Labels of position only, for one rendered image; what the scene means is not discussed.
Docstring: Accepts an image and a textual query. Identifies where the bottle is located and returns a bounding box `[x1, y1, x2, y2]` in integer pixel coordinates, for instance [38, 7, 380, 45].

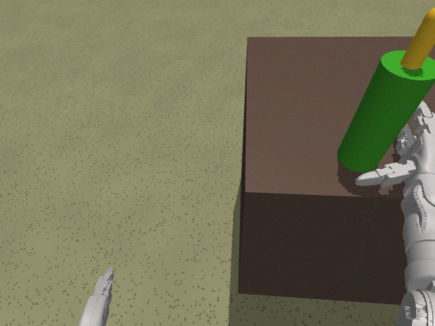
[337, 7, 435, 173]

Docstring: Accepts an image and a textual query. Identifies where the right robot arm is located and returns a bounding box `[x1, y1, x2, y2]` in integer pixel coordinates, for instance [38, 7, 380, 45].
[396, 174, 435, 326]

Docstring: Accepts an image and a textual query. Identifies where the right robot hand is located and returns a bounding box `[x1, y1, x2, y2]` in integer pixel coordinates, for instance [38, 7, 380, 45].
[355, 101, 435, 187]

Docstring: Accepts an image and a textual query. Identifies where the left robot hand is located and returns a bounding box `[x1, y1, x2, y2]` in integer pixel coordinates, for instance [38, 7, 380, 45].
[78, 268, 114, 326]

